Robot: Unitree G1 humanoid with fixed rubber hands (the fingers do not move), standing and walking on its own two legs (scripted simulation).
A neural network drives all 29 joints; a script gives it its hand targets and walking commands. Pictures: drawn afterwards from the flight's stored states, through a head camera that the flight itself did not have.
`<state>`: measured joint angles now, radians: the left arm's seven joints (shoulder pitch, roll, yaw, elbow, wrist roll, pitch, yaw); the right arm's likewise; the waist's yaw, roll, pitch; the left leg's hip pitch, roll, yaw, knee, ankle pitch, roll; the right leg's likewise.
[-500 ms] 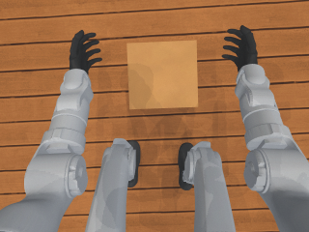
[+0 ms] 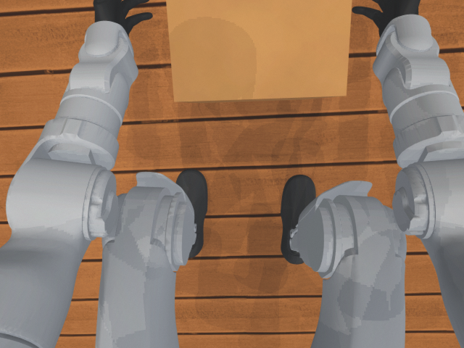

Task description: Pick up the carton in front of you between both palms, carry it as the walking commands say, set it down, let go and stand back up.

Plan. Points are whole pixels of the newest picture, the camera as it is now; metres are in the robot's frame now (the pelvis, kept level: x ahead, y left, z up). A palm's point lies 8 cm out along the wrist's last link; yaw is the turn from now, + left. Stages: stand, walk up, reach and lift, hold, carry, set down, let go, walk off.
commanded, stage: reach and lift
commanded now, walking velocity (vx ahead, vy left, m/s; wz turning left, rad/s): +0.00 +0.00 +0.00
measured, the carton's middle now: (254, 34) +0.52 -0.01 -0.25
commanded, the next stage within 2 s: none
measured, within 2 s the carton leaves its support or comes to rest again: leaves its support in 0.86 s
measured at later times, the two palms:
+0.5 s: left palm (129, 16) +0.52 +0.16 -0.18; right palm (379, 7) +0.54 -0.16 -0.18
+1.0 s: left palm (127, 0) +0.53 +0.14 -0.12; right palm out of the picture +0.53 -0.16 -0.13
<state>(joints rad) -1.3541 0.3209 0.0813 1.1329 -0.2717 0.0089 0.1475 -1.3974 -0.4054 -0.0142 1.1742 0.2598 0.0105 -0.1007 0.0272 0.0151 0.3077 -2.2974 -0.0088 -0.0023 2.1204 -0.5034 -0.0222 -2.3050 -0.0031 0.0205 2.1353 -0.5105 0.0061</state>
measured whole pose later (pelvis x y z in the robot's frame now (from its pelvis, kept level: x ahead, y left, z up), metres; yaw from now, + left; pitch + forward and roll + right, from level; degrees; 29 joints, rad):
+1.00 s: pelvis +0.01 +0.00 -0.01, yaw +0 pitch +36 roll +1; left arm -1.24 0.18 0.18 0.93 -0.21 0.14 0.21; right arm -1.29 -0.28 -0.02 1.01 0.18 0.16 -0.17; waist 0.02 0.04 0.19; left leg -2.26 -0.05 -0.02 2.18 -0.54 -0.05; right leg -2.28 0.01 0.03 2.19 -0.54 0.01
